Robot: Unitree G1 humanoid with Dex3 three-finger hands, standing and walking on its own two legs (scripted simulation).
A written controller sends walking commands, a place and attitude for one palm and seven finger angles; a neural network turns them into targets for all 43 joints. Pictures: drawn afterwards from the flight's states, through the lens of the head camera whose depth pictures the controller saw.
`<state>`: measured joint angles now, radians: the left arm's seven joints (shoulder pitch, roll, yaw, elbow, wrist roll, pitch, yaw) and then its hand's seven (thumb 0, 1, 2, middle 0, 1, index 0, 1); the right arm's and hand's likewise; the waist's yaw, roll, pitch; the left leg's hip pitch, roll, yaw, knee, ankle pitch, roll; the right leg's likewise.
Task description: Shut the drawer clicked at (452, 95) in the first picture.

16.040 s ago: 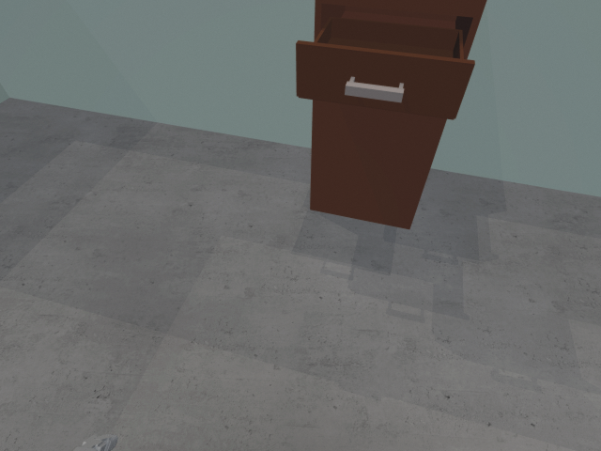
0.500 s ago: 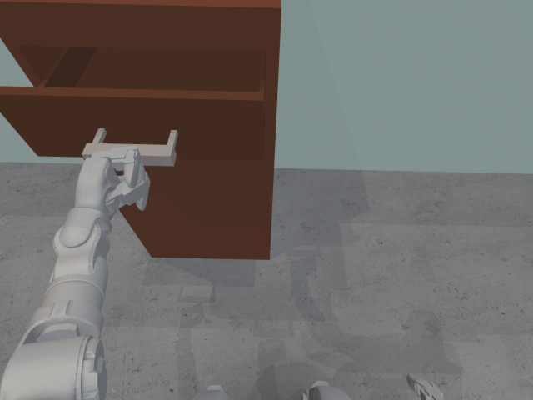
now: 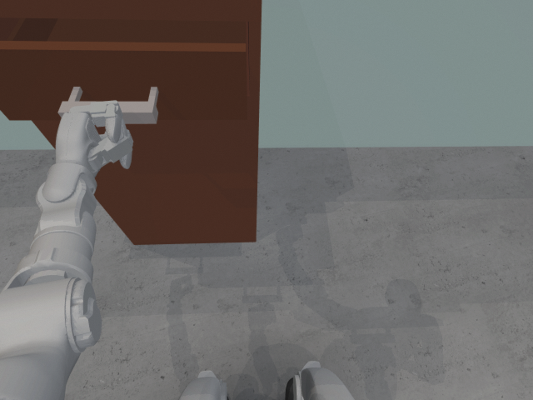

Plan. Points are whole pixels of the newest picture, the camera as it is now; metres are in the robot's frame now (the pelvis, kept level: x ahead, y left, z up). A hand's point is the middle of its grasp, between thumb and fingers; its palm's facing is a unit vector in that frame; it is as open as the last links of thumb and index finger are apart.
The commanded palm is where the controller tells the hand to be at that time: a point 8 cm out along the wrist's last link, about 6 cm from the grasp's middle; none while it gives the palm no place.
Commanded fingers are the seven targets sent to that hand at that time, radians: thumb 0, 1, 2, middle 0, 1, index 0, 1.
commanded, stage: push the drawer shut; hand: left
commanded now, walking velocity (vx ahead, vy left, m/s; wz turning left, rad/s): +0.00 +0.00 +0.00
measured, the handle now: (112, 102) +0.55 +0.22 +0.09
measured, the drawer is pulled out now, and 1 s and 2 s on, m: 0.07 0.00 0.00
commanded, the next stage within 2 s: pull the fist back off the drawer in 0.80 s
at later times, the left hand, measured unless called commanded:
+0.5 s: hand (132, 108) +0.54 +0.19 +0.09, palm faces -0.01 -1.00 -0.04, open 3.2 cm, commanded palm +0.54 +0.23 +0.09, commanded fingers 0.00 0.90 0.90 -1.40 -1.60 -1.40 -1.60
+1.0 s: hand (121, 103) +0.55 +0.21 +0.08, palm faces -0.02 -1.00 -0.04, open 3.0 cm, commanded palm +0.57 +0.23 +0.09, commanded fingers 0.00 0.90 0.90 -1.40 -1.60 -1.40 -1.60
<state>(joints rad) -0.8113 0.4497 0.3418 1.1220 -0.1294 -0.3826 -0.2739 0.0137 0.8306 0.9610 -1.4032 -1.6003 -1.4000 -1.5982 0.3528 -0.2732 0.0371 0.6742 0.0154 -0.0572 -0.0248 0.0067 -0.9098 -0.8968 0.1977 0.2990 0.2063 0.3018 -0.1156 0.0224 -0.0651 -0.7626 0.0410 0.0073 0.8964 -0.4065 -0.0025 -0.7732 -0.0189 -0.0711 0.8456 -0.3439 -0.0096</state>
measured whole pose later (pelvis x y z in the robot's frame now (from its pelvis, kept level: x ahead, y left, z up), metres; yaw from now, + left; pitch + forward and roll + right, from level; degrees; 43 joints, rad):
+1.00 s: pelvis -0.01 +0.02 -0.02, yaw +0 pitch +24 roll -4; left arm -1.17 0.67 0.35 1.35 -0.04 -0.31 -0.27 -0.02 0.58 0.93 -1.40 -1.60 -1.40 -1.60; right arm 0.42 -0.29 0.08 0.67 -0.03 -0.03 -0.02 0.00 -0.91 -0.90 0.20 0.30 0.21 0.30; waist -0.22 0.03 -0.07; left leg -0.99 0.05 -0.03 1.00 -0.42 0.02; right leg -0.95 -0.01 -0.10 0.87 -0.33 0.01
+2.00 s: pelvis +0.05 +0.01 +0.02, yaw -2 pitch +14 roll -2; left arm -0.40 0.35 0.34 0.61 -0.21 -0.23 -0.25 0.01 0.90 0.90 -1.40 -1.60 -1.40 -1.60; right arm 0.34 -0.26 0.01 0.58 0.04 0.03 0.00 0.01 -0.91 -0.90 0.20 0.30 0.20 0.30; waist -0.08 0.05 -0.11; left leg -0.56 0.05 0.04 0.75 -0.43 0.00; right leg -0.58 0.00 -0.04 0.69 -0.35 0.01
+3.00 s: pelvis +0.04 +0.00 +0.05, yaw +0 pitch -4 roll -1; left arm 0.54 0.33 0.29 -0.46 -0.05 -0.10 0.10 0.01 0.89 0.90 -1.41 -1.60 -1.40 -1.60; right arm 0.21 -0.23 0.02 0.63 0.00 -0.11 -0.07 0.01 -0.91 -0.90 0.20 0.30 0.21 0.30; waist 0.08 0.09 0.01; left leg -0.06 0.03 0.03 0.42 -0.29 0.00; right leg -0.08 -0.01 -0.05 0.39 -0.23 0.00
